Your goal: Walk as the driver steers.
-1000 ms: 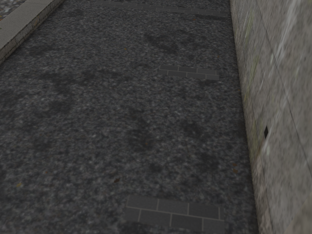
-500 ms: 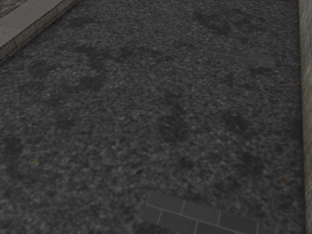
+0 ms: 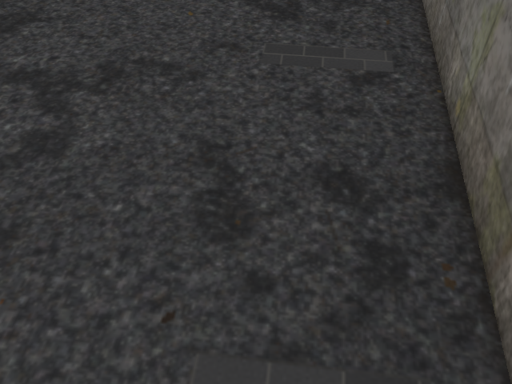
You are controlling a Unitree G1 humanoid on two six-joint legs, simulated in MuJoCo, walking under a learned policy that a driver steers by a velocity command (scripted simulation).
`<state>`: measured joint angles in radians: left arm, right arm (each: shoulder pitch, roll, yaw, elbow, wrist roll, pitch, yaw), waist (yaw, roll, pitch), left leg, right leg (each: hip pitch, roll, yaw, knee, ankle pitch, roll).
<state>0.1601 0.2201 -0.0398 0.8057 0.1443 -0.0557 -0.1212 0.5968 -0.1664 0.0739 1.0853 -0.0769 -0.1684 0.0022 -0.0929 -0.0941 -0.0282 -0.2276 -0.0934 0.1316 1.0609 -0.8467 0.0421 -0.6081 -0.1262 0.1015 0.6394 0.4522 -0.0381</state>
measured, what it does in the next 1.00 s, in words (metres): goes down: right foot 0.22 m lower, then left foot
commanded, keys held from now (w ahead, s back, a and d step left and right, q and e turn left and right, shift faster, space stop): w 0.84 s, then w+e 0.16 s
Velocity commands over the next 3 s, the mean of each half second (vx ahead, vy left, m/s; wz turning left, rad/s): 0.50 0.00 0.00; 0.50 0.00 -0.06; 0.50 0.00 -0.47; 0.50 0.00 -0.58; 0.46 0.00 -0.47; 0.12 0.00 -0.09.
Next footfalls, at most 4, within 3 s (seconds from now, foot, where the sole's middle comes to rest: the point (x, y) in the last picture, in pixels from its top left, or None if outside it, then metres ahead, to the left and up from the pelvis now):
0.10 right None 0.22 -0.15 -0.89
0.50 left None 0.48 0.10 -0.89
1.02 right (279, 314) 0.79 -0.12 -0.89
1.50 left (222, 245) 1.07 0.05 -0.89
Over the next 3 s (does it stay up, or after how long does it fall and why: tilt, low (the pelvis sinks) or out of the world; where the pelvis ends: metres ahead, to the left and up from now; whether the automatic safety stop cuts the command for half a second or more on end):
stays up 1.42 -0.36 -0.12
